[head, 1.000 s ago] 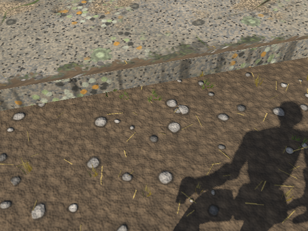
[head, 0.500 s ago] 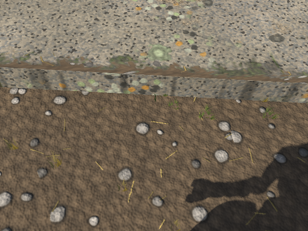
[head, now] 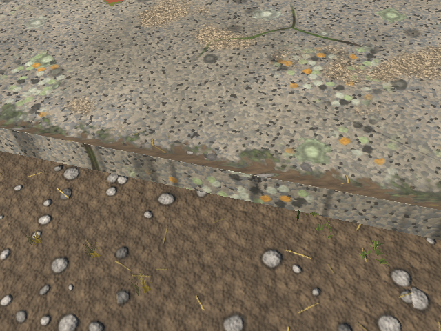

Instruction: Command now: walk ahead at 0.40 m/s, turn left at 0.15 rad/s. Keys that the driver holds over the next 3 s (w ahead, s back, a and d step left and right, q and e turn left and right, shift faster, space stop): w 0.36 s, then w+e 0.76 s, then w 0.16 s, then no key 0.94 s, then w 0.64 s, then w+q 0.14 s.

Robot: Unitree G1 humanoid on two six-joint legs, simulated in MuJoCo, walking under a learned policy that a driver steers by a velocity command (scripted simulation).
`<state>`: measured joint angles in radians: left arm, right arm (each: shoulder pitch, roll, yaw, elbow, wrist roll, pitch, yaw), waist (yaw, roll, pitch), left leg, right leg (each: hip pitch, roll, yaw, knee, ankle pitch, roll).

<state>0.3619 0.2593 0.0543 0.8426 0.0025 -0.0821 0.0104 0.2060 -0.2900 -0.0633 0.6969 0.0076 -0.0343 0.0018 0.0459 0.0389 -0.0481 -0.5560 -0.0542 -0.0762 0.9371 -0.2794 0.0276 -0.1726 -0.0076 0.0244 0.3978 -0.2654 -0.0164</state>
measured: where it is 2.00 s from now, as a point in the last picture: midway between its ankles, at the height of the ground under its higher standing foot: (267, 262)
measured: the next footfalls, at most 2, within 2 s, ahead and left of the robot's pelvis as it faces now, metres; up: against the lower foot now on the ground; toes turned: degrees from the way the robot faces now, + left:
left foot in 0.28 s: +0.26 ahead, +0.16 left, +0.00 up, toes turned +2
right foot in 0.78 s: +0.54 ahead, -0.06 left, +0.00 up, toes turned -13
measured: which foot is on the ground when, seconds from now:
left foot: up 0.00-0.26, down 0.28-0.80, up 0.82-1.00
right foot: down 0.00-0.28, up 0.30-0.76, down 0.78-1.00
